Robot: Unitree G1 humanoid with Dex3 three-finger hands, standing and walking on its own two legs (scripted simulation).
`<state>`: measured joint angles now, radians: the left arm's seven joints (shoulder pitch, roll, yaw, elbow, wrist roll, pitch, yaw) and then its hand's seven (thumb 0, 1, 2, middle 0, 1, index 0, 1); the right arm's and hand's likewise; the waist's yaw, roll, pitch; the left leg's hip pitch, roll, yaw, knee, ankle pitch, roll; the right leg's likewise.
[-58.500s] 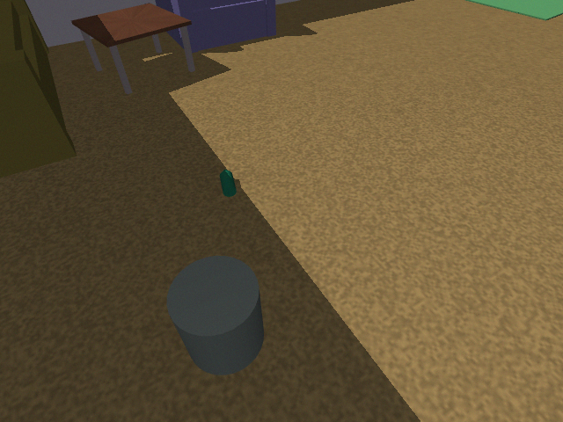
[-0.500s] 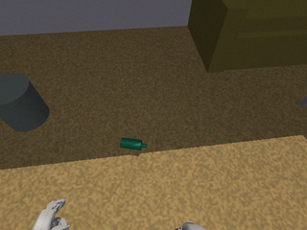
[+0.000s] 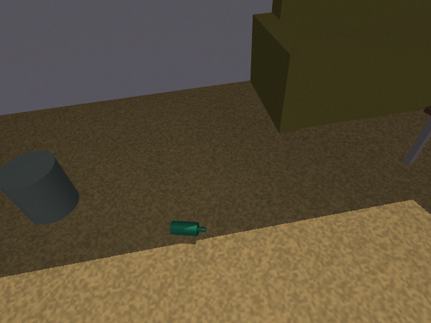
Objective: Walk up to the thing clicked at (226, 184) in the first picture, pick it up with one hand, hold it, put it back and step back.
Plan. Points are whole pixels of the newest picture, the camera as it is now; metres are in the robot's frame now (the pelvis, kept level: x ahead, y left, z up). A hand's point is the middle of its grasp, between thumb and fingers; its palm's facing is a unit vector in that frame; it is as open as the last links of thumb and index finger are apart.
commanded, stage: walk up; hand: left
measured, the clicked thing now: (188, 228) +0.77 +0.26 -0.73
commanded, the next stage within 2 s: stand in 1.02 s
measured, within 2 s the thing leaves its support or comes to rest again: neither
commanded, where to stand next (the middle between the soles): +0.40 +0.03 m, yaw +3 degrees
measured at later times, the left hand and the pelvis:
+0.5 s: hand out of the picture +0.10 +0.28 -0.15, palm faces +0.07 -0.93 -0.36, open 7.4 cm; pelvis +0.03 +0.01 +0.00, yaw +4 degrees
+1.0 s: hand out of the picture +0.13 +0.28 -0.14, palm faces +0.10 -0.94 -0.34, open 7.4 cm; pelvis +0.04 +0.02 +0.01, yaw +4 degrees
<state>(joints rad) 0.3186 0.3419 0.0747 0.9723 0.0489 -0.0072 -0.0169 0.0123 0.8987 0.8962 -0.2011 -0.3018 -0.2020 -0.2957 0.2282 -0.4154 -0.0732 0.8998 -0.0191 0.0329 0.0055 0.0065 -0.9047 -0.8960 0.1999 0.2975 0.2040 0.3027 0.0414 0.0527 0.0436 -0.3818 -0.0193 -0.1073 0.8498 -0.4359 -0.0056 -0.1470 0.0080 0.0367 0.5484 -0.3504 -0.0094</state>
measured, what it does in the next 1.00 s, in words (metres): steps on the spot: left foot, then right foot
